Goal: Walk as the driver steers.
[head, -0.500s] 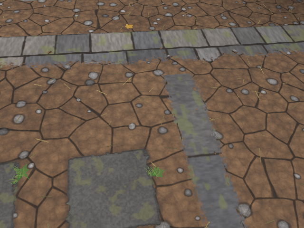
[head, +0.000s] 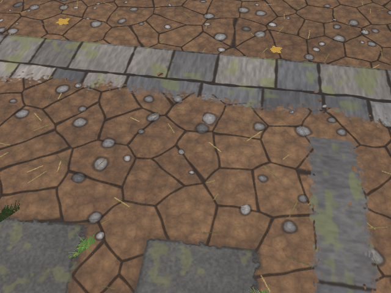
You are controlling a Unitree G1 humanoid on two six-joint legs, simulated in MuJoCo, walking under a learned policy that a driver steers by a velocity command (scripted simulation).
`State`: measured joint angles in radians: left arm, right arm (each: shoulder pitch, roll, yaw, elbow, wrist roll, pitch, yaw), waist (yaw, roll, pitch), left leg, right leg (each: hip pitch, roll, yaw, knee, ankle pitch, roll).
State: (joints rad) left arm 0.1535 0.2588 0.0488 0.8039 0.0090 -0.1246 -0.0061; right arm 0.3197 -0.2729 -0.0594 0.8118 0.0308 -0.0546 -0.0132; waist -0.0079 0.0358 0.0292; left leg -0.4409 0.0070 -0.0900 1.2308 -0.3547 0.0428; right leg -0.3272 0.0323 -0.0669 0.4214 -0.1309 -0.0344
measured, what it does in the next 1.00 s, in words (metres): walks ahead: left foot, then right foot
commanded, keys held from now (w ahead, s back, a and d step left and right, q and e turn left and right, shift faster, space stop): w+q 0.20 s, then w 0.30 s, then w+e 0.50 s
